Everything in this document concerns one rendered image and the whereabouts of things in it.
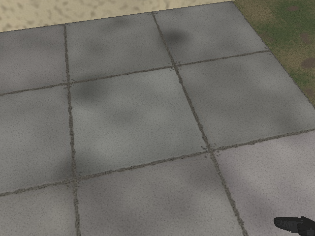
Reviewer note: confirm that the right robot hand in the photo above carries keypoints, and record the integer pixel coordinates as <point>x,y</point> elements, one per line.
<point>301,225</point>

